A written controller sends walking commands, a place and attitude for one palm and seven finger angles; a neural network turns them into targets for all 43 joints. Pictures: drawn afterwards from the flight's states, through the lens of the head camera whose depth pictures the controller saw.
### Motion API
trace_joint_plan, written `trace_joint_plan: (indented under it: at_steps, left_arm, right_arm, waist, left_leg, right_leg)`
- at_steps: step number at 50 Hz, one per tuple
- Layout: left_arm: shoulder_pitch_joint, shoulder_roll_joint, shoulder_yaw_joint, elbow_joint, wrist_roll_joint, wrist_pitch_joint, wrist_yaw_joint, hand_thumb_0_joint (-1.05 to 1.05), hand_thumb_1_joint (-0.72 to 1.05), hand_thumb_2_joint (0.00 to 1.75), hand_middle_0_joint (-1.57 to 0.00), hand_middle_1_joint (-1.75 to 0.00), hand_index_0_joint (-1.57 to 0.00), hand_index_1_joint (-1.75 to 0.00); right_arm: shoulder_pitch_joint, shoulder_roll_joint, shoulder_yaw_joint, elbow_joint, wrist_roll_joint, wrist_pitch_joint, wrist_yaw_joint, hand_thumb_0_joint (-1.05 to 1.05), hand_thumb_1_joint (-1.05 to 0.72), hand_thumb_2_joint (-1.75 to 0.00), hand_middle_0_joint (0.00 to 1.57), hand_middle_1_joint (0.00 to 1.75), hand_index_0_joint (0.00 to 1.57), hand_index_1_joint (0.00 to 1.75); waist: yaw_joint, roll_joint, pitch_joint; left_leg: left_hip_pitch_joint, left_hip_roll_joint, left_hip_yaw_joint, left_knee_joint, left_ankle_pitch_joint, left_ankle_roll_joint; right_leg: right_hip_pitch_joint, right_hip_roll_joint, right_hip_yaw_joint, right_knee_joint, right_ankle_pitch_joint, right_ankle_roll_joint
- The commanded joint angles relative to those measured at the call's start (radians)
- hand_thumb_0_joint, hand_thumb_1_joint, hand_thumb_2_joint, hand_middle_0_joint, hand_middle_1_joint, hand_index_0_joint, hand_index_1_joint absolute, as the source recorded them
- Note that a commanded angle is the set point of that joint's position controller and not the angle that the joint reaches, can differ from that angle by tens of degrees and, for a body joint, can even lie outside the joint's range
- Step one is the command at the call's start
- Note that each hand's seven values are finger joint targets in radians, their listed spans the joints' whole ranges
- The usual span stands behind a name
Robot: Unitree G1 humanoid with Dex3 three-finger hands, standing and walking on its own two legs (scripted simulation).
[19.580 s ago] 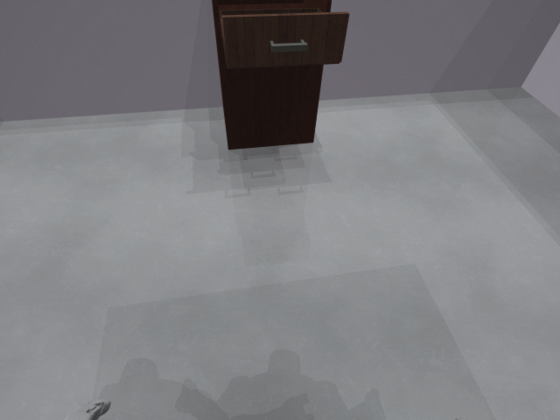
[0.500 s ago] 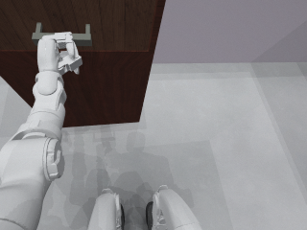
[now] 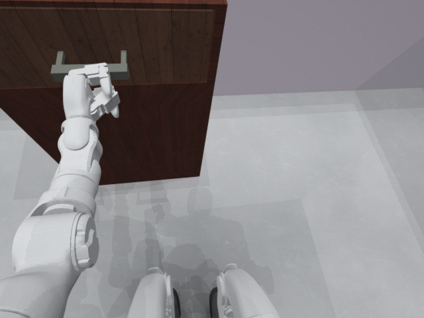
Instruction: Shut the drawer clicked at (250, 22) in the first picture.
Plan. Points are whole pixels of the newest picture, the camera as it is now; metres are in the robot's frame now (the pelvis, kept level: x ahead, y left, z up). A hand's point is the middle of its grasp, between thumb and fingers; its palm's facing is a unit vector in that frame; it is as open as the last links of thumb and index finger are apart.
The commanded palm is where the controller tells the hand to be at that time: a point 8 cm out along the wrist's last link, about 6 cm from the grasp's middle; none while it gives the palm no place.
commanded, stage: pull the fist back off the drawer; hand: left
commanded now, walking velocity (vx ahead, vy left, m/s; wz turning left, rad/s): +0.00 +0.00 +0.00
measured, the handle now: (92, 64) +0.59 +0.18 +0.05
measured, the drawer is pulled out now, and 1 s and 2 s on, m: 0.00 0.00 0.00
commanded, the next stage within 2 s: draw the hand back to the body in 0.12 s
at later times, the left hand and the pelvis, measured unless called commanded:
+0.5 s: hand (86, 113) +0.44 +0.16 +0.10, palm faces +0.05 -1.00 -0.04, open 3.3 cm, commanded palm +0.40 +0.21 +0.11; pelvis +0.06 -0.01 +0.05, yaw +0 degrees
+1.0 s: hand out of the picture +0.31 +0.21 +0.18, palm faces +0.22 -0.94 -0.26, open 3.2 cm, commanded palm +0.27 +0.26 +0.21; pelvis +0.05 +0.00 +0.10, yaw +2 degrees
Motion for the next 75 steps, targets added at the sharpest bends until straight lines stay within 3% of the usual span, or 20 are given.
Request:
trace_joint_plan:
  at_steps: [1,5,10,11,13,17,21,24,28,32,36,37,38,40,44,52,57,63,71,75]
  left_arm:
    - [-0.306,0.158,0.019,-0.257,-0.012,-0.077,-0.009,0.00,0.90,0.90,-1.40,-1.60,-1.40,-1.60]
    - [-0.270,0.147,0.023,-0.269,-0.015,-0.073,-0.004,0.00,0.90,0.90,-1.40,-1.60,-1.40,-1.60]
    - [-0.196,0.147,0.034,-0.375,-0.036,-0.104,-0.024,0.00,0.90,0.90,-1.40,-1.60,-1.40,-1.60]
    - [-0.195,0.110,-0.002,-0.393,-0.038,-0.106,-0.035,0.00,0.90,0.90,-1.40,-1.60,-1.40,-1.60]
    - [-0.090,0.144,0.019,-0.497,-0.048,-0.094,-0.053,0.00,0.90,0.90,-1.40,-1.60,-1.40,-1.60]
    - [0.140,0.105,-0.019,-0.770,-0.110,-0.022,-0.089,0.00,0.90,0.90,-1.40,-1.60,-1.40,-1.60]
    - [0.324,0.078,-0.033,-0.844,-0.158,0.075,-0.096,0.00,0.90,0.90,-1.40,-1.60,-1.40,-1.60]
    - [0.405,0.060,-0.042,-0.874,-0.163,0.109,-0.098,0.00,0.90,0.90,-1.40,-1.60,-1.40,-1.60]
    - [0.459,0.030,-0.090,-0.978,-0.172,0.119,-0.126,0.00,0.90,0.90,-1.40,-1.60,-1.40,-1.60]
    - [0.559,0.068,-0.061,-1.082,-0.201,0.144,-0.162,0.00,0.90,0.90,-1.40,-1.60,-1.40,-1.60]
    - [0.610,0.099,-0.027,-1.143,-0.219,0.194,-0.176,0.00,0.90,0.90,-1.40,-1.60,-1.40,-1.60]
    - [0.670,0.181,-0.056,-1.205,-0.098,0.236,-0.075,0.00,0.90,0.90,-1.40,-1.60,-1.40,-1.60]
    - [0.712,0.114,-0.094,-1.230,-0.090,0.270,-0.028,0.00,0.90,0.90,-1.40,-1.60,-1.40,-1.60]
    - [0.768,0.077,-0.132,-1.295,-0.077,0.308,0.013,0.00,0.90,0.90,-1.40,-1.60,-1.40,-1.60]
    - [0.784,0.096,-0.124,-1.368,-0.055,0.355,0.070,0.00,0.90,0.90,-1.40,-1.60,-1.40,-1.60]
    - [0.969,0.101,-0.081,-1.501,-0.045,0.389,0.098,0.00,0.90,0.90,-1.40,-1.60,-1.40,-1.60]
    - [1.103,0.115,-0.032,-1.622,-0.045,0.387,0.098,0.00,0.90,0.90,-1.40,-1.60,-1.40,-1.60]
    - [1.224,0.146,0.037,-1.765,-0.042,0.372,0.104,0.00,0.90,0.90,-1.40,-1.60,-1.40,-1.60]
    - [1.386,0.178,0.135,-1.863,-0.051,0.347,0.105,0.00,0.90,0.90,-1.40,-1.60,-1.40,-1.60]
    - [1.358,0.101,0.071,-1.773,-0.047,0.351,0.101,0.00,0.90,0.90,-1.40,-1.60,-1.40,-1.60]
  right_arm:
    - [0.128,-0.176,-0.069,-0.085,0.006,0.008,-0.011,0.00,-0.90,-0.90,0.20,0.30,0.20,0.30]
    - [0.121,-0.162,-0.072,-0.094,0.013,0.025,-0.014,0.00,-0.90,-0.90,0.20,0.30,0.20,0.30]
    - [0.108,-0.151,-0.082,-0.098,0.015,0.026,-0.016,0.00,-0.90,-0.90,0.20,0.30,0.20,0.30]
    - [0.103,-0.147,-0.082,-0.102,0.016,0.024,-0.014,0.00,-0.90,-0.90,0.20,0.30,0.20,0.30]
    - [0.092,-0.150,-0.088,-0.122,0.025,0.028,-0.013,0.00,-0.90,-0.90,0.20,0.30,0.20,0.30]
    - [0.064,-0.141,-0.094,-0.181,0.058,0.020,-0.020,0.00,-0.90,-0.90,0.20,0.30,0.20,0.30]
    - [0.024,-0.137,-0.085,-0.198,0.078,0.004,-0.040,0.00,-0.90,-0.90,0.20,0.30,0.20,0.30]
    - [-0.007,-0.134,-0.078,-0.204,0.084,-0.008,-0.051,0.00,-0.90,-0.90,0.20,0.30,0.20,0.30]
    - [-0.052,-0.128,-0.073,-0.219,0.088,-0.035,-0.061,0.00,-0.90,-0.90,0.20,0.30,0.20,0.30]
    - [-0.098,-0.131,-0.065,-0.245,0.090,-0.065,-0.072,0.00,-0.90,-0.90,0.20,0.30,0.20,0.30]
    - [-0.163,-0.130,-0.052,-0.269,0.097,-0.089,-0.087,0.00,-0.90,-0.90,0.20,0.30,0.20,0.30]
    - [-0.230,-0.107,-0.059,-0.277,0.094,-0.056,-0.107,0.00,-0.90,-0.90,0.20,0.30,0.20,0.30]
    - [-0.241,-0.093,-0.049,-0.295,0.093,-0.045,-0.119,0.00,-0.90,-0.90,0.20,0.30,0.20,0.30]
    - [-0.262,-0.092,-0.040,-0.300,0.094,-0.048,-0.130,0.00,-0.90,-0.90,0.20,0.30,0.20,0.30]
    - [-0.294,-0.092,-0.024,-0.282,0.086,-0.048,-0.152,0.00,-0.90,-0.90,0.20,0.30,0.20,0.30]
    - [-0.325,-0.084,-0.012,-0.250,0.068,-0.087,-0.156,0.00,-0.90,-0.90,0.20,0.30,0.20,0.30]
    - [-0.335,-0.078,-0.013,-0.239,0.059,-0.110,-0.142,0.00,-0.90,-0.90,0.20,0.30,0.20,0.30]
    - [-0.332,-0.076,-0.022,-0.229,0.049,-0.143,-0.126,0.00,-0.90,-0.90,0.20,0.30,0.20,0.30]
    - [-0.337,-0.078,-0.040,-0.221,0.054,-0.176,-0.123,0.00,-0.90,-0.90,0.20,0.30,0.20,0.30]
    - [-0.326,-0.082,-0.044,-0.203,0.052,-0.170,-0.124,0.00,-0.90,-0.90,0.20,0.30,0.20,0.30]
  waist:
    - [0.026,0.067,-0.486]
    - [0.020,0.003,-0.409]
    - [0.046,0.022,-0.489]
    - [0.040,0.066,-0.484]
    - [0.084,0.095,-0.563]
    - [0.125,0.098,-0.637]
    - [0.114,-0.053,-0.446]
    - [0.117,-0.058,-0.327]
    - [0.120,0.037,-0.291]
    - [0.144,0.012,-0.305]
    - [0.157,0.007,-0.225]
    - [0.212,-0.013,-0.240]
    - [0.186,-0.004,-0.171]
    - [0.191,0.027,-0.129]
    - [0.189,-0.003,-0.057]
    - [0.216,-0.026,0.000]
    - [0.230,0.034,0.040]
    - [0.240,0.042,0.053]
    - [0.256,-0.003,0.083]
    - [0.233,-0.034,0.173]
  left_leg:
    - [0.472,-0.006,-0.104,-0.162,0.254,-0.032]
    - [0.393,-0.014,-0.075,-0.157,0.264,-0.023]
    - [0.460,-0.015,-0.062,-0.141,0.411,-0.028]
    - [0.486,-0.016,-0.060,-0.137,0.432,-0.028]
    - [0.569,-0.012,-0.058,-0.159,0.507,-0.033]
    - [0.720,-0.008,-0.054,-0.222,0.691,-0.031]
    - [0.628,-0.016,-0.030,-0.285,0.593,-0.013]
    - [0.602,-0.022,-0.025,-0.336,0.495,-0.016]
    - [0.710,-0.019,-0.036,-0.366,0.526,-0.019]
    - [0.755,-0.020,-0.048,-0.401,0.525,-0.018]
    - [0.745,-0.026,-0.050,-0.453,0.423,-0.018]
    - [0.810,-0.028,-0.042,-0.511,0.408,-0.021]
    - [0.822,-0.024,-0.037,-0.545,0.371,-0.022]
    - [0.860,-0.015,-0.048,-0.579,0.363,-0.024]
    - [0.936,-0.010,-0.062,-0.660,0.326,-0.020]
    - [1.066,-0.001,-0.077,-0.777,0.374,-0.020]
    - [1.099,0.002,-0.076,-0.814,0.438,-0.027]
    - [1.121,0.007,-0.080,-0.828,0.489,-0.032]
    - [1.110,0.008,-0.065,-0.817,0.483,-0.029]
    - [1.087,0.006,-0.060,-0.827,0.384,-0.022]
  right_leg:
    - [0.216,0.017,0.077,-0.171,0.204,0.007]
    - [0.274,0.013,0.094,-0.180,0.268,0.018]
    - [0.344,0.011,0.105,-0.158,0.442,0.020]
    - [0.322,0.011,0.104,-0.154,0.456,0.019]
    - [0.387,0.011,0.104,-0.167,0.511,0.017]
    - [0.537,0.012,0.096,-0.226,0.672,0.022]
    - [0.647,0.002,0.098,-0.293,0.741,0.038]
    - [0.648,-0.002,0.094,-0.331,0.675,0.040]
    - [0.628,-0.001,0.087,-0.367,0.612,0.030]
    - [0.692,-0.005,0.082,-0.392,0.608,0.027]
    - [0.713,-0.008,0.080,-0.435,0.524,0.023]
    - [0.768,-0.042,0.139,-0.507,0.502,0.020]
    - [0.766,-0.048,0.134,-0.541,0.466,0.024]
    - [0.770,-0.049,0.121,-0.567,0.427,0.017]
    - [0.806,-0.041,0.112,-0.644,0.364,0.013]
    - [0.920,-0.041,0.099,-0.742,0.378,0.007]
    - [0.971,-0.043,0.099,-0.777,0.423,0.003]
    - [0.997,-0.040,0.094,-0.793,0.450,0.003]
    - [1.000,-0.035,0.102,-0.814,0.465,0.005]
    - [0.938,-0.044,0.101,-0.829,0.379,0.013]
